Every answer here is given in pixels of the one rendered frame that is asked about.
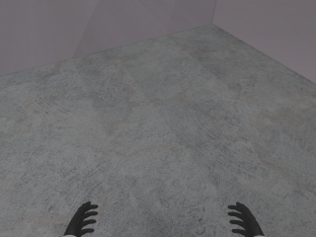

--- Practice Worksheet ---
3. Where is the left robot hand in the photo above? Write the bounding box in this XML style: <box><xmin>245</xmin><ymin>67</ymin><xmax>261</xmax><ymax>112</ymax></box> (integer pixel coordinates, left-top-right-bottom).
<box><xmin>63</xmin><ymin>201</ymin><xmax>98</xmax><ymax>237</ymax></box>

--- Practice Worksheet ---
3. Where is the right robot hand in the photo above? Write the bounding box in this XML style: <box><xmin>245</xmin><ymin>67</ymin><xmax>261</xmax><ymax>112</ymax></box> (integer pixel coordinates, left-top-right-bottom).
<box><xmin>227</xmin><ymin>201</ymin><xmax>265</xmax><ymax>237</ymax></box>

